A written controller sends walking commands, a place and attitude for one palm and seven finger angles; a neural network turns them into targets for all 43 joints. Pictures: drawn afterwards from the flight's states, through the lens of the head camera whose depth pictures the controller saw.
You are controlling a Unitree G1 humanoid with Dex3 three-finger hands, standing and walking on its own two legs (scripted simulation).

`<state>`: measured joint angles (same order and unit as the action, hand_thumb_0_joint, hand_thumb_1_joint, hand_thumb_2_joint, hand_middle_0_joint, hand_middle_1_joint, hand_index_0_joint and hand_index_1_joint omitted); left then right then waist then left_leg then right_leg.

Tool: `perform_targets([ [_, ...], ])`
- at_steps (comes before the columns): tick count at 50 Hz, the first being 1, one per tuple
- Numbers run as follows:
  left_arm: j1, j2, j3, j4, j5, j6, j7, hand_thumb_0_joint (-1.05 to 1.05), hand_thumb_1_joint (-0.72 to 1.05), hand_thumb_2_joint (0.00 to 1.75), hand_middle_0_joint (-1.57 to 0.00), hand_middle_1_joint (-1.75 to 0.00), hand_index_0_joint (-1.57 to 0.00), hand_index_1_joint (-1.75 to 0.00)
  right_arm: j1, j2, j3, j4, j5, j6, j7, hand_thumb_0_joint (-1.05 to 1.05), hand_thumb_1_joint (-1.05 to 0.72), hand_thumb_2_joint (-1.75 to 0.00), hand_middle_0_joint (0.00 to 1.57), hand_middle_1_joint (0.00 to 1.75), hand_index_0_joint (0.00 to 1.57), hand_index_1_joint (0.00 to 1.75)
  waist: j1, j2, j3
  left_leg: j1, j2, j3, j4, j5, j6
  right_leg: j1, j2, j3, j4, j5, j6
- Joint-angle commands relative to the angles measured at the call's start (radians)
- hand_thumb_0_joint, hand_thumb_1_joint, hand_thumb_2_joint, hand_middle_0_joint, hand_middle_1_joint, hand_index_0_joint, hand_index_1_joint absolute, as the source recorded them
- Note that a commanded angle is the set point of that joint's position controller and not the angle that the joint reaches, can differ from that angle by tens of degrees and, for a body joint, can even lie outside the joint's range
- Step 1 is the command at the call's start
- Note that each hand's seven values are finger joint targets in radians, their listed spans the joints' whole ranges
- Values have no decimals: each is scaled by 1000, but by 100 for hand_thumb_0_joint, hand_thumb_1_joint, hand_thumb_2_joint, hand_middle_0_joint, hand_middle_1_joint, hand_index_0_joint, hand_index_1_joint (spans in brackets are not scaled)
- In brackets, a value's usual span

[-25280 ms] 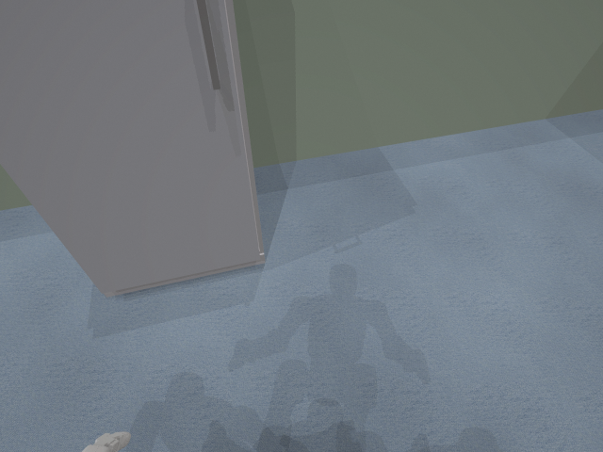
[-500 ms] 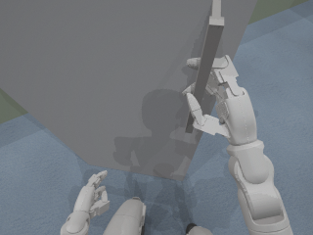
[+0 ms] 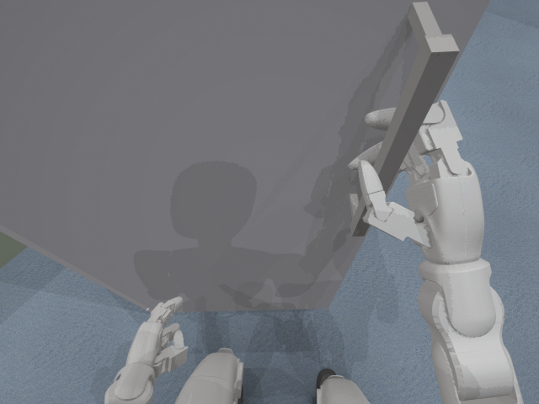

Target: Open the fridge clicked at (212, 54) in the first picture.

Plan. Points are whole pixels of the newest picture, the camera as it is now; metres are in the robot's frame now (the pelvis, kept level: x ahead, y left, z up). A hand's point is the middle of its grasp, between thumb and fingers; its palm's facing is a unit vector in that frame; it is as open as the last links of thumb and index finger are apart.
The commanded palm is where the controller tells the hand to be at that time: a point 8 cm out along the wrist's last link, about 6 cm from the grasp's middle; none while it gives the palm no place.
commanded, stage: walk backward, drawing the door open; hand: right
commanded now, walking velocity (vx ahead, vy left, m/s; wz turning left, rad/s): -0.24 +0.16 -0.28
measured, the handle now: (379, 156) +0.35 -0.09 +0.19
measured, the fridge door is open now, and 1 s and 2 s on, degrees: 49 70 68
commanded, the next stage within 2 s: stop walking and hold the door back in 0.66 s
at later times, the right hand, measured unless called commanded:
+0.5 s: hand (358, 299) +0.21 -0.06 +0.19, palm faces +0.27 +0.95 -0.15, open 6.5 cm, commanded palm +0.16 -0.11 +0.19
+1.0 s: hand out of the picture +0.13 -0.03 +0.19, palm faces +0.56 +0.82 -0.14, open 6.0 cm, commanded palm +0.11 -0.07 +0.18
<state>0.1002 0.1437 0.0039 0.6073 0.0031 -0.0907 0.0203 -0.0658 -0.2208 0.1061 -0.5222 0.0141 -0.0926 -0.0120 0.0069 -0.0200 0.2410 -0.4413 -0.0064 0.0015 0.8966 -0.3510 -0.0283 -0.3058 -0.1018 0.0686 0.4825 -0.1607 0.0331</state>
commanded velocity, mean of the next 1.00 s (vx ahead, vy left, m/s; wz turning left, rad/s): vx -0.12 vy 0.11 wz -0.37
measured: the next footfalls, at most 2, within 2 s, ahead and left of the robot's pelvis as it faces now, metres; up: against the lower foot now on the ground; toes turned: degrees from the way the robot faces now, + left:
left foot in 0.10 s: +0.05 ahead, +0.23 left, +0.00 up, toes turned -1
right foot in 0.34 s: +0.02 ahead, +0.03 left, +0.00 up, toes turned -19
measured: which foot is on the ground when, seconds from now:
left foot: up 0.00-0.08, down 0.10-0.34, up 0.36-0.66, down 0.68-0.98, up 1.00-1.00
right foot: down 0.00-0.10, up 0.12-0.32, down 0.34-0.68, up 0.70-0.96, down 0.98-1.00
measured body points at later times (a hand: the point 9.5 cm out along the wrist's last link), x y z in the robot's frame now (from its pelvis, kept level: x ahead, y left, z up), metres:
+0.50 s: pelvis -0.03 +0.14 +0.00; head +0.02 +0.09 +0.44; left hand +0.19 +0.30 -0.08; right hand +0.19 -0.11 +0.20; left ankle +0.02 +0.27 -0.67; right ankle -0.02 +0.04 -0.74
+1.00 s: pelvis -0.08 +0.24 -0.01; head -0.07 +0.20 +0.43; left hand +0.19 +0.40 -0.08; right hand +0.09 -0.07 +0.20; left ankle +0.03 +0.37 -0.74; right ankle -0.11 +0.19 -0.75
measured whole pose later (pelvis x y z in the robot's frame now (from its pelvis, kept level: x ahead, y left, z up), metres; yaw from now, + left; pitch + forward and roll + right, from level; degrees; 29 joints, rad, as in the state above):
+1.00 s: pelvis -0.08 +0.24 -0.01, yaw -27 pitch -2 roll +0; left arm 0.14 0.24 0.02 0.62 -0.01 -0.04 0.08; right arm -0.12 -0.28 -0.05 -0.33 0.00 -0.11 -0.12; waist 0.00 0.08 0.10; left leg -0.29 0.14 0.10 0.56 -0.22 -0.05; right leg -0.19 0.05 -0.11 0.51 -0.28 -0.05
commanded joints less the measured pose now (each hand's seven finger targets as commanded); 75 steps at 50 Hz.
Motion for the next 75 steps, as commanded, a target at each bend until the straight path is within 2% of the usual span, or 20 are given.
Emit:
perform_targets([
  [1, -55, 144, 52, -176, -31, -48, 13, 0, 90, 90, -20, -30, -20, -30, -206, -39, -111, -266, 12, -85, -33, 0, -90, -90, 45, 140, 45, 140, -2, -196, -455, 335, -28, 75, -356, 33, -12, 113, -140, 77, -99, 0, -125],
  [3, -45, 111, 37, -192, -40, -38, 13, 0, 90, 90, -20, -30, -20, -30, -205, -80, -140, -292, 14, -86, -43, 0, -90, -90, 45, 140, 45, 140, -2, 6, -439, 397, 53, 36, -564, 138, -2, 32, -14, 13, 95, -159, -76],
  [4, -51, 82, 29, -197, -40, -29, 17, 0, 90, 90, -20, -30, -20, -30, -190, -151, -201, -305, 13, -82, -57, 0, -90, -90, 45, 140, 45, 140, 0, 260, -416, 351, 203, -95, -643, 222, 63, -57, 98, -90, 342, -317, -28],
  [6, -72, 89, 32, -188, -25, -26, 24, 0, 90, 90, -20, -30, -20, -30, -142, -196, -301, -338, 24, -72, -91, 0, -90, -90, 45, 140, 45, 140, -21, 271, -454, 304, 390, -208, -569, 498, 228, -192, 112, -46, 743, -484, -23],
  [9, -111, 63, 12, -196, -12, -1, 35, 0, 90, 90, -20, -30, -20, -30, -85, -144, -285, -382, 35, -103, -103, 0, -90, -90, 45, 140, 45, 140, -4, 227, -443, 399, 350, -26, -444, 782, 254, -195, 76, -101, 701, -470, -7],
  [15, -25, 99, 32, -200, -1, 16, 54, 0, 90, 90, -20, -30, -20, -30, -66, -103, -224, -352, 50, -110, -82, 0, -90, -90, 45, 140, 45, 140, 48, 97, -500, 245, 205, 122, -172, 567, 124, 240, 71, -184, -113, 31, -25],
  [17, -39, 157, 54, -234, -10, 4, 35, 0, 90, 90, -20, -30, -20, -30, -71, -95, -190, -365, 55, -125, -71, 0, -90, -90, 45, 140, 45, 140, -1, -216, -512, -122, 12, 78, 167, -243, 20, 531, -377, 404, -156, 868, -232],
  [18, -50, 120, 23, -209, 11, -25, 23, 0, 90, 90, -20, -30, -20, -30, -143, -156, -224, -431, 37, -144, -64, 0, -90, -90, 45, 140, 45, 140, 35, -156, -505, -127, 13, -52, 275, -205, 16, 460, -397, 502, -169, 770, -226],
  [24, -12, 147, 42, -148, -12, -40, 15, 0, 90, 90, -20, -30, -20, -30, -102, -104, -219, -310, 29, -92, -76, 0, -90, -90, 45, 140, 45, 140, 0, -205, -442, 72, 31, -8, -42, -7, 2, 251, -210, 98, -145, 332, -155],
  [31, -10, 153, 24, -183, -28, -54, 27, 0, 90, 90, -20, -30, -20, -30, -76, -175, -323, -264, 51, -77, -94, 0, -90, -90, 45, 140, 45, 140, -15, -163, -415, 341, -17, 69, -490, 118, -19, 105, -118, 84, -68, 34, -109],
  [34, -18, 93, 7, -186, -27, -31, 31, 0, 90, 90, -20, -30, -20, -30, -102, -300, -418, -266, 51, -80, -112, 0, -90, -90, 45, 140, 45, 140, 2, 283, -396, 313, 321, -194, -631, 461, 128, -87, 120, -83, 405, -385, -10],
  [36, -48, 121, 40, -181, -34, -44, 26, 0, 90, 90, -20, -30, -20, -30, -52, -308, -473, -265, 59, -69, -126, 0, -90, -90, 45, 140, 45, 140, -12, 351, -423, 274, 421, -290, -603, 507, 230, -179, 126, -22, 757, -476, -13],
  [38, -81, 90, 11, -181, -19, -24, 30, 0, 90, 90, -20, -30, -20, -30, 3, -236, -438, -289, 61, -91, -122, 0, -90, -90, 45, 140, 45, 140, 0, 222, -397, 347, 378, -110, -517, 652, 248, -219, 95, -54, 812, -431, 8],
  [41, -73, 113, 7, -152, -11, -10, 58, 0, 90, 90, -20, -30, -20, -30, -79, -241, -437, -73, 58, -87, -147, 0, -90, -90, 45, 140, 45, 140, 5, 175, -415, 381, 372, -57, -480, 792, 196, -129, 100, -104, 541, -382, -7],
  [47, -32, 147, 19, -142, -10, -2, 70, 0, 90, 90, -20, -30, -20, -30, -380, -157, -258, -18, 33, -92, -133, 0, -90, -90, 45, 140, 45, 140, 8, 138, -480, 357, 295, -83, -417, 405, 114, 165, 123, -155, -149, -47, -52],
  [51, -74, 171, 14, -125, -14, 3, 58, 0, 90, 90, -20, -30, -20, -30, -627, -136, -182, 149, 22, -97, -120, 0, -90, -90, 45, 140, 45, 140, -1, -339, -438, 57, 67, 13, -3, -183, 10, 290, -240, 278, -242, 302, -198],
  [54, -25, 179, 26, -104, -32, 11, 39, 0, 90, 90, -20, -30, -20, -30, -691, -74, -121, 214, 15, -79, -91, 0, -90, -90, 45, 140, 45, 140, 1, -51, -408, 21, 45, 7, 35, -84, 20, 294, -192, 160, -203, 226, -222],
  [67, -32, 169, -25, -64, -11, -8, 61, 0, 90, 90, -20, -30, -20, -30, -802, -110, -138, 434, 45, -35, -65, 0, -90, -90, 45, 140, 45, 140, -19, -93, -515, 290, 6, 60, -561, 36, 46, 283, -112, 92, -197, -72, -132],
  [73, -7, 172, 8, -34, -26, -2, 77, 0, 90, 90, -20, -30, -20, -30, -880, -164, -195, 622, 53, -37, -77, 0, -90, -90, 45, 140, 45, 140, 1, 236, -405, 296, 228, -266, -674, -168, 130, 7, 28, -14, 26, -225, -78],
  [75, 8, 180, 9, -27, -27, -5, 78, 0, 90, 90, -20, -30, -20, -30, -884, -157, -197, 635, 53, -44, -81, 0, -90, -90, 45, 140, 45, 140, 4, 188, -393, 298, 255, -243, -635, -1, 139, 42, 39, -43, 3, -106, -72],
])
